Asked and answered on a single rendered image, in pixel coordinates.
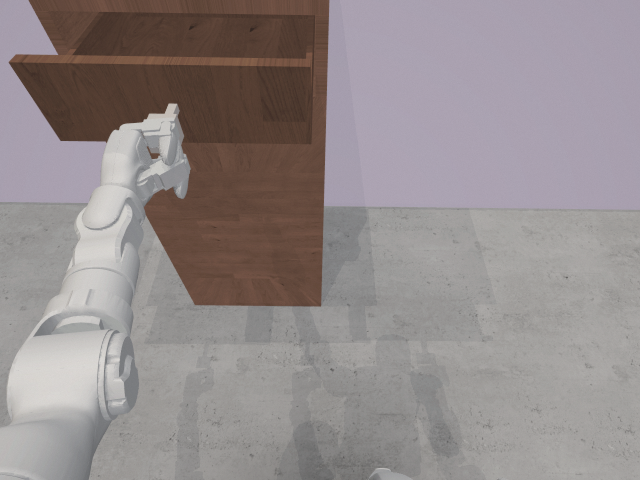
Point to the drawer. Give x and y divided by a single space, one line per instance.
237 78

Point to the robot left forearm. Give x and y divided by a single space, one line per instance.
100 282

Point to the left robot upper arm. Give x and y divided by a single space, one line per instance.
66 389

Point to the robot left hand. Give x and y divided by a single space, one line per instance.
126 161

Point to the handle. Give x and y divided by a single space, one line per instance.
171 111

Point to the cabinet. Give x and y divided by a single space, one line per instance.
249 231

